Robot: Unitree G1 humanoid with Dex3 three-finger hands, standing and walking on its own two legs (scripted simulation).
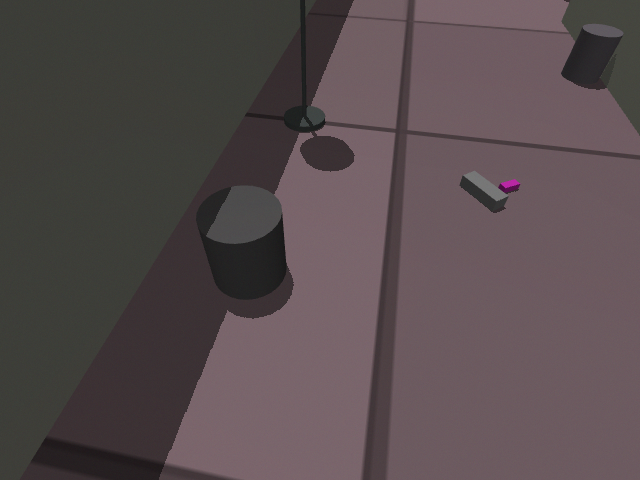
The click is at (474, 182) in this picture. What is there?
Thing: lying carton
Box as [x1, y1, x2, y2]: [460, 171, 508, 210]
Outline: 462,176 460,185 491,210 498,208 504,204 508,196 478,173 472,171
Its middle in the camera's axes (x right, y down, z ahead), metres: +0.81 -0.24 +1.91
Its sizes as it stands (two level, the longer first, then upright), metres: 0.223 0.080 0.064
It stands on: the floor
